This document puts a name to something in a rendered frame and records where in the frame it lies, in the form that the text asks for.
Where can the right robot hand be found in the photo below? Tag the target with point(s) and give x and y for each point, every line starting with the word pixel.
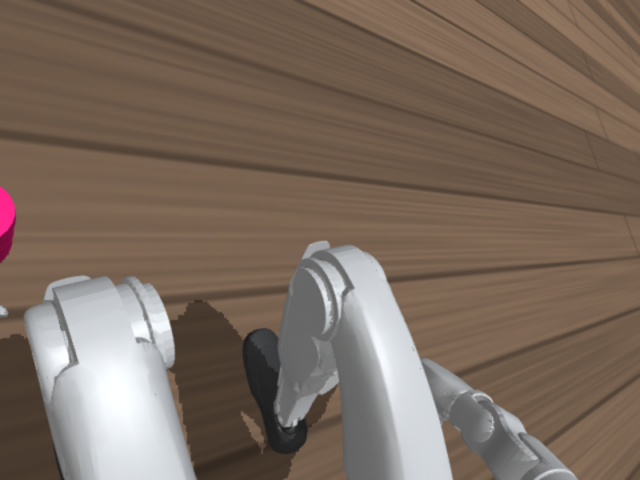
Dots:
pixel 445 387

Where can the right robot foot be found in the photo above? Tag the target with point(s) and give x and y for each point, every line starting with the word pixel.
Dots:
pixel 262 366

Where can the right robot arm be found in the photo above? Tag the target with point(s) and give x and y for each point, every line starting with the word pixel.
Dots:
pixel 500 439

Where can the cup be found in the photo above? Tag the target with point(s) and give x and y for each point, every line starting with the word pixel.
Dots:
pixel 7 223

